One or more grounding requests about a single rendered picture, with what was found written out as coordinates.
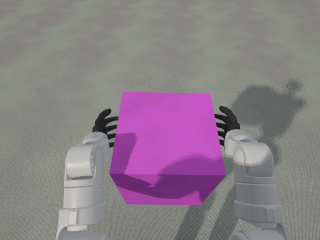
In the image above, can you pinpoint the robot right hand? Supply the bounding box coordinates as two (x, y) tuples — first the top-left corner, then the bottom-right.
(214, 106), (240, 146)

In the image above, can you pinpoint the robot left forearm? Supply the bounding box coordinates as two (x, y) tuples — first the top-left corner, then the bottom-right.
(55, 131), (111, 240)

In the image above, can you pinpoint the robot right forearm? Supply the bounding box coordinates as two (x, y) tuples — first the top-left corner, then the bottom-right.
(224, 129), (290, 240)

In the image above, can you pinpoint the robot right upper arm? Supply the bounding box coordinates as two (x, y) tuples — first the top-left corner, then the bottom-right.
(231, 230), (285, 240)

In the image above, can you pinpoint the robot left hand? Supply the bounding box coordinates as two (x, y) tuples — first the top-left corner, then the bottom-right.
(92, 108), (119, 148)

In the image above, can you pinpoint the carton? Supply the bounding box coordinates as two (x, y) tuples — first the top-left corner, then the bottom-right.
(109, 92), (226, 205)

